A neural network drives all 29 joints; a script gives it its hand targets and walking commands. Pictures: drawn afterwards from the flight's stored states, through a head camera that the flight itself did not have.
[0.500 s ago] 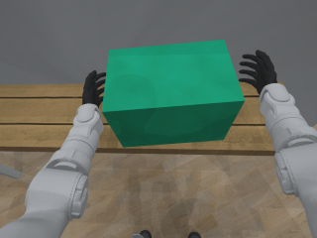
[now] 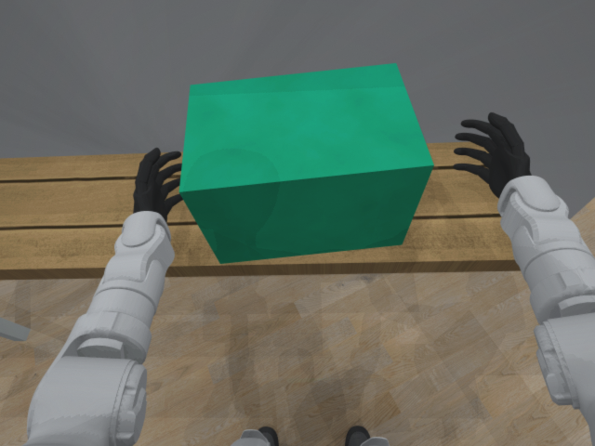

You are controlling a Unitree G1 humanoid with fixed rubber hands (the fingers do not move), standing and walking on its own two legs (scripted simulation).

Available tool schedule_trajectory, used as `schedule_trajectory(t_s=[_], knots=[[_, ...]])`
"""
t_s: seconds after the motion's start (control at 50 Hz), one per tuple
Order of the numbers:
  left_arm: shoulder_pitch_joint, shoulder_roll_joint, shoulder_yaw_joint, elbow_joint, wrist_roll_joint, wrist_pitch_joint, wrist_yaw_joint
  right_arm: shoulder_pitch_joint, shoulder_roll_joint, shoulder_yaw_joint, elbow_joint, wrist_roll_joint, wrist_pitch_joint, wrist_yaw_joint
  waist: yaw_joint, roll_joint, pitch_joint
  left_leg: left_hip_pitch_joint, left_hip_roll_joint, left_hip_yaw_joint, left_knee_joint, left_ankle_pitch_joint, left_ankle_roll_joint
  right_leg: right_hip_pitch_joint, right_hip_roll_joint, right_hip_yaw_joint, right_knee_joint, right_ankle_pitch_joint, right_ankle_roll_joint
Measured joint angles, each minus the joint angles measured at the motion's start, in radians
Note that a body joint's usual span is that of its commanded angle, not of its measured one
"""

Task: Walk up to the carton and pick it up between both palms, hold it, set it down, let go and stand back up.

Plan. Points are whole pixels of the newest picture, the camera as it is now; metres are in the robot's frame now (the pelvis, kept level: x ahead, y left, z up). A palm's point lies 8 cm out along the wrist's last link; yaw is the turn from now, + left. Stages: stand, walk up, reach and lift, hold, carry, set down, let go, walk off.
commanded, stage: set down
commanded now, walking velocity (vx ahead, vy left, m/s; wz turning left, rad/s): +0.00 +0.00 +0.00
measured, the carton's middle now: (302, 169) +0.53 +0.05 +0.00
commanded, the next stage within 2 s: none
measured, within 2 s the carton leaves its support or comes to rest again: neither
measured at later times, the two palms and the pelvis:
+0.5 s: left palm (131, 255) +0.35 +0.26 +0.05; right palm (508, 223) +0.42 -0.21 +0.05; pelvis +0.01 +0.00 +0.01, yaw +4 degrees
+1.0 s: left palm (118, 304) +0.29 +0.25 +0.04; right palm (537, 296) +0.33 -0.24 +0.03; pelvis +0.03 +0.00 +0.03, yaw +3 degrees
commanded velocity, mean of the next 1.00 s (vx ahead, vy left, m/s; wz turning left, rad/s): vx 0.00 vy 0.00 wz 0.00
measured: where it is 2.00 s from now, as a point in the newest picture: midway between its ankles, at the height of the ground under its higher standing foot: outside the picture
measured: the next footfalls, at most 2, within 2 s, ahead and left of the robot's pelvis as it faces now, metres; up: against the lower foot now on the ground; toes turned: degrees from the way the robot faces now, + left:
none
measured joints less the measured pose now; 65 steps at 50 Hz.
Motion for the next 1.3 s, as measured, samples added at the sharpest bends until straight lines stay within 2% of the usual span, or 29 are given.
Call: schedule_trajectory(t_s=[0.1, 0.18, 0.38, 0.44, 0.52, 0.6, 0.68, 0.74, 0.82, 0.98, 1.08, 1.14, 1.2, 1.3], knots=[[0.084, -0.004, 0.015, -0.078, 0.028, 0.024, 0.004, 0.078, 0.012, -0.022, -0.036, 0.001, -0.003, 0.015, -0.019, -0.008, 0.034, 0.059, -0.003, -0.015, -0.014, 0.005, -0.005, 0.064, -0.003, -0.015, -0.011, -0.002, -0.005], [0.166, 0.004, 0.011, -0.171, 0.040, 0.023, 0.010, 0.177, 0.028, -0.040, -0.135, -0.005, -0.023, 0.021, -0.028, -0.020, 0.043, 0.097, -0.005, -0.026, -0.023, 0.006, -0.009, 0.106, -0.004, -0.026, -0.018, -0.007, -0.008], [0.240, 0.024, -0.028, -0.201, 0.052, 0.030, 0.012, 0.261, 0.081, -0.112, -0.106, -0.048, -0.038, 0.057, -0.067, -0.013, 0.081, 0.182, -0.026, -0.076, -0.024, 0.000, -0.012, 0.215, -0.025, -0.073, -0.020, -0.033, -0.011], [0.249, 0.012, -0.041, -0.193, 0.049, 0.018, 0.013, 0.287, 0.083, -0.111, -0.097, -0.047, -0.050, 0.065, -0.066, -0.019, 0.083, 0.195, -0.028, -0.076, -0.013, -0.011, -0.012, 0.226, -0.027, -0.073, -0.005, -0.046, -0.011], [0.321, -0.011, -0.014, -0.257, 0.093, 0.010, 0.003, 0.355, 0.093, -0.085, -0.151, -0.032, -0.093, 0.059, -0.075, -0.018, 0.102, 0.234, -0.024, -0.074, -0.013, -0.023, -0.012, 0.266, -0.023, -0.071, -0.012, -0.054, -0.008], [0.400, -0.030, 0.001, -0.301, 0.131, 0.012, -0.007, 0.423, 0.101, -0.085, -0.158, -0.030, -0.123, 0.058, -0.079, -0.012, 0.131, 0.296, -0.021, -0.069, -0.043, -0.022, -0.011, 0.329, -0.019, -0.067, -0.047, -0.047, -0.007], [0.488, -0.031, -0.028, -0.371, 0.116, -0.005, 0.004, 0.508, 0.094, -0.091, -0.208, -0.021, -0.148, 0.064, -0.080, -0.005, 0.134, 0.322, -0.022, -0.064, -0.056, -0.024, -0.009, 0.354, -0.019, -0.063, -0.060, -0.049, -0.005], [0.505, -0.020, -0.035, -0.347, 0.090, -0.020, 0.000, 0.547, 0.097, -0.092, -0.241, -0.027, -0.140, 0.064, -0.079, -0.010, 0.136, 0.338, -0.026, -0.053, -0.059, -0.029, -0.005, 0.358, -0.023, -0.051, -0.046, -0.060, -0.002], [0.539, -0.010, -0.021, -0.372, 0.092, -0.023, -0.002, 0.592, 0.107, -0.081, -0.291, -0.021, -0.150, 0.067, -0.085, -0.013, 0.164, 0.382, -0.026, -0.044, -0.079, -0.029, -0.006, 0.395, -0.023, -0.043, -0.056, -0.062, -0.002], [0.699, -0.039, 0.020, -0.527, 0.154, -0.032, -0.022, 0.743, 0.116, -0.087, -0.370, -0.035, -0.216, 0.061, -0.095, -0.010, 0.188, 0.487, -0.021, -0.048, -0.156, -0.011, -0.008, 0.509, -0.016, -0.049, -0.146, -0.040, -0.002], [0.737, -0.026, 0.021, -0.442, 0.138, -0.054, -0.031, 0.795, 0.135, -0.116, -0.370, -0.071, -0.217, 0.044, -0.107, -0.020, 0.179, 0.527, -0.026, -0.038, -0.177, -0.010, -0.002, 0.537, -0.020, -0.040, -0.150, -0.044, 0.000], [0.792, -0.023, 0.010, -0.494, 0.128, -0.077, -0.020, 0.844, 0.147, -0.107, -0.417, -0.065, -0.233, 0.052, -0.110, -0.033, 0.193, 0.568, -0.027, -0.026, -0.192, -0.012, -0.006, 0.568, -0.021, -0.029, -0.150, -0.052, 0.001], [0.845, -0.038, -0.001, -0.537, 0.154, -0.083, -0.019, 0.899, 0.151, -0.095, -0.444, -0.064, -0.229, 0.055, -0.107, -0.035, 0.207, 0.617, -0.023, -0.021, -0.206, -0.017, -0.005, 0.617, -0.017, -0.024, -0.171, -0.051, 0.001], [0.850, -0.040, 0.002, -0.468, 0.160, -0.069, -0.027, 0.939, 0.181, -0.110, -0.452, -0.114, -0.199, 0.035, -0.110, -0.044, 0.202, 0.651, -0.028, -0.008, -0.208, -0.028, 0.003, 0.642, -0.021, -0.012, -0.161, -0.063, 0.007]])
